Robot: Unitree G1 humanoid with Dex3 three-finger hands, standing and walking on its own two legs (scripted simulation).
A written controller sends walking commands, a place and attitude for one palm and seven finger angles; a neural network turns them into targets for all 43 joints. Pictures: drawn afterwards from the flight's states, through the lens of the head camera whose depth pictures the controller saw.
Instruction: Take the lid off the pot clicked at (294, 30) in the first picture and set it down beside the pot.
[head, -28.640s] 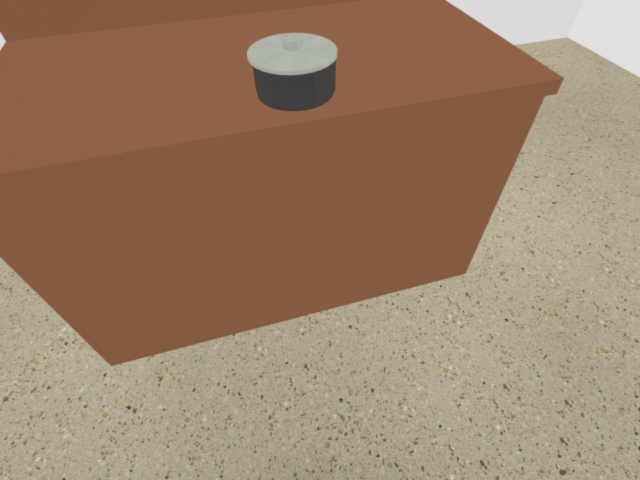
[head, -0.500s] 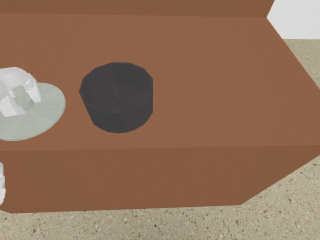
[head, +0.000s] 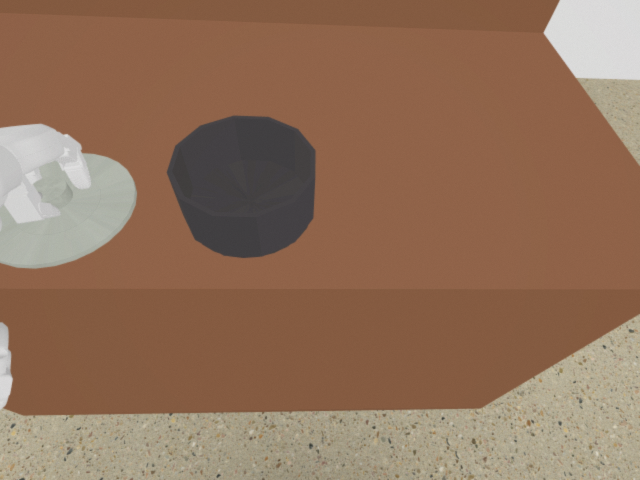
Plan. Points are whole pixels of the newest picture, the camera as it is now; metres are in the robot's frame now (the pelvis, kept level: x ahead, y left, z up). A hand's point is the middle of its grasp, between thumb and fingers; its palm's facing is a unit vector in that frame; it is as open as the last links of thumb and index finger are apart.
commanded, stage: open the fingers wide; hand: left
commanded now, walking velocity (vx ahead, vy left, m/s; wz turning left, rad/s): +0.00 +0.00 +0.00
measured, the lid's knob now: (50, 193) +0.46 +0.34 +0.09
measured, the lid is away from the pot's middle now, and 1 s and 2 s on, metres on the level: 0.25 0.25 0.25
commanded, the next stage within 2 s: raise the empty hand in 0.52 s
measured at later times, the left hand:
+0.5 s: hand (42, 190) +0.44 +0.33 +0.11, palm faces -0.40 -0.10 -0.91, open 10.9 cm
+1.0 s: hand (20, 167) +0.44 +0.33 +0.15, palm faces -0.35 -0.08 -0.93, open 11.0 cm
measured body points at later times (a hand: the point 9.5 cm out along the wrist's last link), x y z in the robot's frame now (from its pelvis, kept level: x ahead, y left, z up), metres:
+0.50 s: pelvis +0.01 +0.00 +0.00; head +0.07 +0.01 +0.45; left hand +0.45 +0.33 +0.17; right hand +0.07 -0.27 -0.12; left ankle +0.00 +0.07 -0.73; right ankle -0.01 -0.17 -0.73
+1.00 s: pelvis +0.01 +0.00 +0.01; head +0.06 +0.01 +0.45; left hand +0.45 +0.33 +0.20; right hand +0.08 -0.27 -0.11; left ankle +0.00 +0.07 -0.73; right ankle -0.01 -0.17 -0.73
